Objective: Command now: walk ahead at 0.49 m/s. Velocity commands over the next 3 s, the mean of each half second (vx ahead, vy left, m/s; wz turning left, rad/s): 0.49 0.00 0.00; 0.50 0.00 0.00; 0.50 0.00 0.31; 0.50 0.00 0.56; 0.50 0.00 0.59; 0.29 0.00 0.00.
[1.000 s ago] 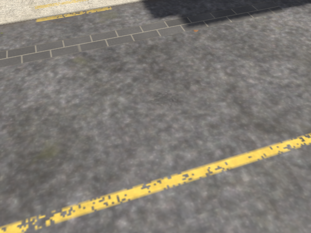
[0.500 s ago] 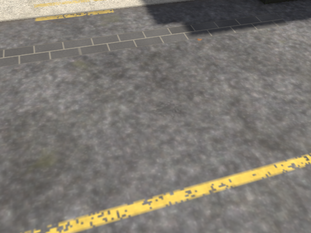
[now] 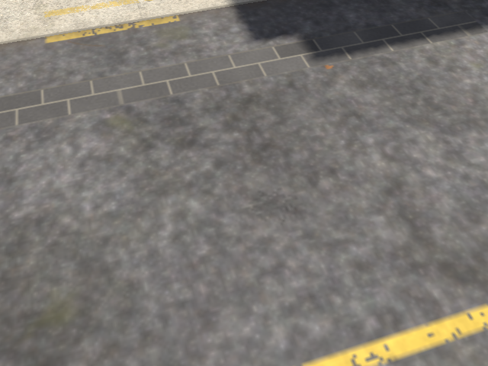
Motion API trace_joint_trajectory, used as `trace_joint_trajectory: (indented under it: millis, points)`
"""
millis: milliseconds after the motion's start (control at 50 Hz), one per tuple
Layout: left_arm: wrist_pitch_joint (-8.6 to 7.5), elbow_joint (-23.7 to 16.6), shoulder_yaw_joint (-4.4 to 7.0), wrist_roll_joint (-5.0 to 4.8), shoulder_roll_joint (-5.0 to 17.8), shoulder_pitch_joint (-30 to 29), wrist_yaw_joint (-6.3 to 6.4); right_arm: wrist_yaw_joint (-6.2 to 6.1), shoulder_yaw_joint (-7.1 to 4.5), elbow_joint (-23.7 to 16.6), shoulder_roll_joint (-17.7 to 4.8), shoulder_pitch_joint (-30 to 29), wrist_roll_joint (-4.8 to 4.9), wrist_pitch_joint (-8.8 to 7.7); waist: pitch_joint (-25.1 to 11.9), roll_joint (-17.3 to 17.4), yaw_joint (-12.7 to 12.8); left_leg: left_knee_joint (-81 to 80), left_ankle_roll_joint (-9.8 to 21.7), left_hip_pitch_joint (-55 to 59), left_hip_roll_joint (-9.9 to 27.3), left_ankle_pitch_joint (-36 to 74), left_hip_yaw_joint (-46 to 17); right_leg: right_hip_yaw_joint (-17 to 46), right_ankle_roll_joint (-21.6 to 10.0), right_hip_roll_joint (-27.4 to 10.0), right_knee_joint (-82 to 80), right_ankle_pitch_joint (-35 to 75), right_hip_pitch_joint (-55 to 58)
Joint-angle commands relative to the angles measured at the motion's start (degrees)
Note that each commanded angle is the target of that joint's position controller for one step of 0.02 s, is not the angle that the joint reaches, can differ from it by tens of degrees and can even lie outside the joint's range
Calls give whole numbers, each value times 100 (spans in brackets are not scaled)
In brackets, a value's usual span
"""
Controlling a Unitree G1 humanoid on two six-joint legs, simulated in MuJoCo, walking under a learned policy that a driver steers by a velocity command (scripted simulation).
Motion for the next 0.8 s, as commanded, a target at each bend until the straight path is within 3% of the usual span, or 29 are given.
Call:
trace_joint_trajectory:
  millis: [20,80,160,280,340,360,380,400,420,440,460,480,520,560,620,720,800]
  points:
    - [-204,21,-11,-17,248,509,31,87,-63,-151,-180,512,-74,123,-20,-248,-199,-240,-108,-628,385,211,-154,1784,-643,-1685,-1660,827,256]
    - [-223,103,2,-33,436,852,37,128,-82,-455,-279,-281,-79,206,185,-297,-111,-868,-261,-1264,505,781,76,1407,-589,-1547,-1859,1145,404]
    - [-197,166,-56,-48,380,1278,35,152,-28,-825,-236,-1339,7,182,270,-351,164,-2222,-377,-1405,397,1577,377,1014,-355,-1328,-1815,2080,732]
    - [-148,360,-75,35,450,1849,123,121,14,-1157,-272,-2199,37,125,271,-485,428,-3381,-165,-1423,90,1593,577,948,-355,-1606,-1445,3090,1965]
    - [-134,348,-39,72,587,1613,170,60,-65,-1073,-431,-1687,28,47,2,-582,68,-3718,131,-564,-239,878,666,819,-280,-1727,-608,4832,2258]
    - [-120,346,-23,79,638,1543,167,15,-130,-871,-539,-1045,23,12,-321,-596,-195,-3899,255,122,-412,751,701,768,-221,-1682,116,5310,2263]
    - [-103,311,-25,37,643,1414,155,-38,-214,-552,-671,-71,-28,-44,-791,-481,-619,-4281,414,1359,-375,1087,631,613,-120,-1514,1204,4891,1796]
    - [-123,118,-85,-27,467,1375,132,-107,-353,-339,-1128,948,-175,-75,-1474,-38,-939,-4281,717,2893,782,706,-600,443,-32,-1244,2842,2960,566]
    - [-104,88,-154,-229,-84,2130,53,-74,-478,-296,-1563,1119,-206,-32,-2100,1289,-534,-4844,1639,4311,2367,556,-3511,283,219,-64,5021,-1723,-1568]
    - [-76,96,3,-62,506,1620,83,-6,-429,-349,-1234,645,27,29,-1660,222,-472,-5216,1438,3804,2040,98,-3609,1096,97,-326,5359,-1686,-2088]
    - [-104,-105,26,-46,477,1124,62,11,-339,-451,-940,10,82,19,-789,162,-242,-5402,1237,2914,1876,194,-2667,1083,83,-585,5140,-1126,-2258]
    - [-121,-148,19,-35,382,898,49,33,-263,-468,-622,-264,55,-26,-393,-82,-105,-5623,1077,2244,1635,763,-2117,1047,98,-767,4848,-796,-2090]
    - [17,-125,11,100,174,976,-6,-7,-152,-315,-286,-276,65,-101,-179,62,211,-5842,755,1479,1191,1399,-1274,1005,207,-972,4337,-596,-1563]
    - [128,-141,11,132,53,968,-68,-25,-149,-152,-348,59,77,-191,-178,115,286,-5934,735,1338,1069,1910,-957,883,313,-984,4101,-523,-1468]
    - [214,-393,21,142,103,310,-116,-36,-179,-40,-570,376,88,-227,39,154,249,-6161,723,1358,954,2021,-630,705,468,-1126,3586,-19,-2010]
    - [198,-821,-43,55,73,-913,-142,-37,-124,56,-522,853,87,-204,212,220,-49,-6216,569,1698,750,2618,-249,413,597,-1078,2043,856,-2239]
    - [167,-1036,-78,32,90,-1514,-126,-82,-119,192,-566,1254,52,-186,257,292,-252,-6060,588,2362,905,3007,-181,262,476,-900,1251,971,-2203]
Next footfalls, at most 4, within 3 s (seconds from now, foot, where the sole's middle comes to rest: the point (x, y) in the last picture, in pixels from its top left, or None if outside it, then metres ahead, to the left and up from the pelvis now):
0.38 left None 0.39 0.10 -0.77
0.94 right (280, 291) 0.69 -0.08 -0.77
1.50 left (221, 217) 0.96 0.10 -0.77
2.04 right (231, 138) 1.33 0.07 -0.77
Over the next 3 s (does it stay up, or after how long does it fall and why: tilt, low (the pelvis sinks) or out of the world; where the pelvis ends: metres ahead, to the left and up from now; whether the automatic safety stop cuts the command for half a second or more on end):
stays up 1.43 0.38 0.00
